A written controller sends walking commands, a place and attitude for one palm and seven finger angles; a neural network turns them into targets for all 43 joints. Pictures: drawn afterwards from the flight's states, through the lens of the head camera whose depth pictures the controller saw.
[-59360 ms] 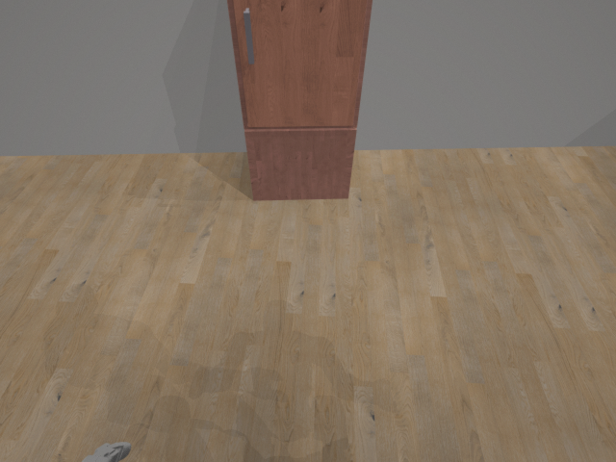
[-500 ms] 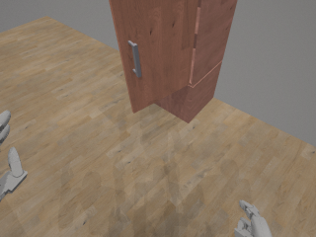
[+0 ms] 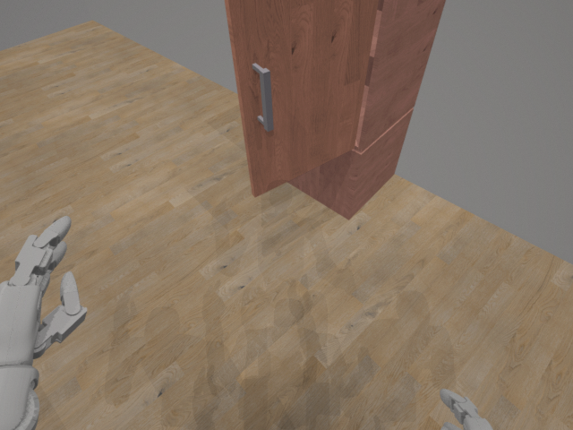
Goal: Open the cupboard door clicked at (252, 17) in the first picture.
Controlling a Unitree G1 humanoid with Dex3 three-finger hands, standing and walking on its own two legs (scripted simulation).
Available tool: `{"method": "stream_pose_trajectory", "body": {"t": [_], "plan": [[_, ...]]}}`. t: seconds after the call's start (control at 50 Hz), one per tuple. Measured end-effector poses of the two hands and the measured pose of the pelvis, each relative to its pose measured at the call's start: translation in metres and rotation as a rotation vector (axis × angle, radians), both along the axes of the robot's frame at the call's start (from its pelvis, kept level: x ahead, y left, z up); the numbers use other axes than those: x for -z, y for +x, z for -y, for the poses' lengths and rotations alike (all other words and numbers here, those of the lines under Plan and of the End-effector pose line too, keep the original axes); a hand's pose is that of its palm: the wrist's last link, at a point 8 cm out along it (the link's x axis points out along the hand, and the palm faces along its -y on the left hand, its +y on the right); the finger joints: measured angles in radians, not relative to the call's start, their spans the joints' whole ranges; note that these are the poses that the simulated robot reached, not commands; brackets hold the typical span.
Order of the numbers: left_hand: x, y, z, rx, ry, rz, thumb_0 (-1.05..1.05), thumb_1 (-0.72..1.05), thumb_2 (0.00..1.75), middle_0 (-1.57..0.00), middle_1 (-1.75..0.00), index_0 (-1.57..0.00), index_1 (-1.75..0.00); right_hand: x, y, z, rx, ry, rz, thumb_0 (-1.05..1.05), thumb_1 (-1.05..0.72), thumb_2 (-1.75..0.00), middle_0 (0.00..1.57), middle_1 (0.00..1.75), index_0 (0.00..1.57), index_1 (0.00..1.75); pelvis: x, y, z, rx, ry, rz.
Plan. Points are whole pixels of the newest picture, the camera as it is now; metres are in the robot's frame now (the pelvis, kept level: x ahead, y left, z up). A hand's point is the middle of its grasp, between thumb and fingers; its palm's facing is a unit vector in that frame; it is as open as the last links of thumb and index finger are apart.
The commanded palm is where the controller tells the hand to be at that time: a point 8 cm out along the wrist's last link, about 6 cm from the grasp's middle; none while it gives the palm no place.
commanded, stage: let the arm hang, fingers relaxed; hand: left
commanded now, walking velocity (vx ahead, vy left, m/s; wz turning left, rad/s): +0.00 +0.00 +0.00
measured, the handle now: (262, 98) +0.82 +0.12 +0.01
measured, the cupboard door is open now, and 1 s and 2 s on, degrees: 76 76 76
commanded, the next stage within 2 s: look to check the result in 1.04 s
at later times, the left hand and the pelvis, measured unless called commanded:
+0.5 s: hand out of the picture -0.03 +0.23 -0.16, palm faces +0.01 -0.96 -0.28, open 7.3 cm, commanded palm none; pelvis -0.03 +0.01 +0.01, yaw +1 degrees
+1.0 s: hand out of the picture +0.06 +0.22 -0.15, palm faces -0.03 -0.96 -0.27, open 7.4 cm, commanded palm none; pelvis -0.01 +0.01 +0.01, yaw +0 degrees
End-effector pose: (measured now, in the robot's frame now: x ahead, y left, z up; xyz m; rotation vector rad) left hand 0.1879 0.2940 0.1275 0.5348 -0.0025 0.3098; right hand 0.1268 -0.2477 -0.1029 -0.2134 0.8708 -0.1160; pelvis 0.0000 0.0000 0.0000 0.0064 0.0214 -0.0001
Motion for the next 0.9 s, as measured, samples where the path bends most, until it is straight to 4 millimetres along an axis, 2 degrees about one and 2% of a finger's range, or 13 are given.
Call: {"method": "stream_pose_trajectory", "body": {"t": [0.06,0.1,0.14,0.2,0.26,0.34,0.42,0.48,0.54,0.62,0.7,0.9], "plan": [[0.091,0.000,-0.001,-0.045,-0.130,-0.372,0.01,0.90,0.90,-0.20,-0.30,-0.20,-0.30,0.013,-0.004,0.003,-0.012,-0.002,-0.048,0.01,-0.91,-0.90,0.20,0.30,0.20,0.30,0.005,-0.008,-0.006,-0.002,0.019,-0.006],[0.147,-0.019,0.011,-0.056,-0.206,-0.614,0.01,0.90,0.90,-0.20,-0.29,-0.20,-0.30,0.017,-0.010,0.004,-0.004,-0.003,-0.074,0.01,-0.91,-0.90,0.20,0.30,0.20,0.30,0.005,-0.013,-0.008,0.001,0.018,0.001],[0.190,-0.048,0.029,-0.046,-0.276,-0.811,0.01,0.90,0.90,-0.20,-0.29,-0.20,-0.30,0.018,-0.020,0.005,0.010,-0.006,-0.107,0.01,-0.91,-0.90,0.20,0.30,0.20,0.30,0.004,-0.017,-0.008,0.002,0.013,0.011],[0.237,-0.095,0.055,-0.043,-0.381,-1.016,0.02,0.91,0.90,-0.20,-0.29,-0.20,-0.30,0.014,-0.040,0.007,0.021,-0.031,-0.184,0.01,-0.91,-0.90,0.20,0.30,0.20,0.30,0.003,-0.021,-0.005,-0.005,0.010,0.027],[0.262,-0.137,0.070,-0.091,-0.476,-1.141,0.01,0.92,0.90,-0.20,-0.30,-0.21,-0.30,0.011,-0.064,0.008,0.025,-0.062,-0.280,0.01,-0.91,-0.90,0.20,0.30,0.20,0.30,0.000,-0.024,-0.003,-0.014,0.003,0.041],[0.268,-0.175,0.056,-0.184,-0.501,-1.210,0.00,0.96,0.90,-0.21,-0.30,-0.21,-0.30,0.011,-0.091,0.009,0.026,-0.080,-0.389,0.00,-0.91,-0.90,0.20,0.30,0.20,0.30,-0.004,-0.028,-0.003,-0.026,-0.011,0.049],[0.261,-0.204,0.037,-0.255,-0.476,-1.271,0.00,0.94,0.90,-0.21,-0.30,-0.21,-0.30,0.017,-0.106,0.005,0.041,-0.065,-0.435,0.01,-0.91,-0.90,0.20,0.30,0.20,0.30,-0.008,-0.030,-0.006,-0.026,-0.018,0.055],[0.253,-0.217,0.023,-0.299,-0.444,-1.302,0.01,0.93,0.90,-0.20,-0.30,-0.21,-0.30,0.022,-0.113,0.000,0.051,-0.041,-0.445,0.00,-0.91,-0.90,0.20,0.30,0.20,0.30,-0.009,-0.030,-0.008,-0.022,-0.018,0.059],[0.245,-0.221,0.011,-0.329,-0.413,-1.312,0.01,0.92,0.90,-0.20,-0.30,-0.21,-0.30,0.027,-0.116,-0.006,0.055,-0.016,-0.450,0.00,-0.91,-0.90,0.20,0.30,0.20,0.30,-0.011,-0.030,-0.011,-0.017,-0.016,0.060],[0.238,-0.215,0.000,-0.343,-0.383,-1.300,0.01,0.91,0.90,-0.20,-0.29,-0.20,-0.30,0.031,-0.119,-0.011,0.061,0.007,-0.457,0.00,-0.91,-0.90,0.20,0.30,0.20,0.30,-0.012,-0.028,-0.012,-0.012,-0.013,0.061],[0.236,-0.199,-0.001,-0.327,-0.372,-1.274,0.01,0.91,0.90,-0.20,-0.29,-0.20,-0.30,0.032,-0.120,-0.013,0.068,0.014,-0.465,0.00,-0.91,-0.90,0.20,0.30,0.20,0.30,-0.013,-0.025,-0.014,-0.007,-0.010,0.060],[0.241,-0.148,0.017,-0.237,-0.393,-1.214,0.01,0.91,0.90,-0.20,-0.29,-0.20,-0.30,0.026,-0.112,-0.003,0.091,-0.012,-0.469,0.00,-0.91,-0.90,0.20,0.30,0.20,0.30,-0.014,-0.013,-0.014,-0.002,-0.004,0.051]]}}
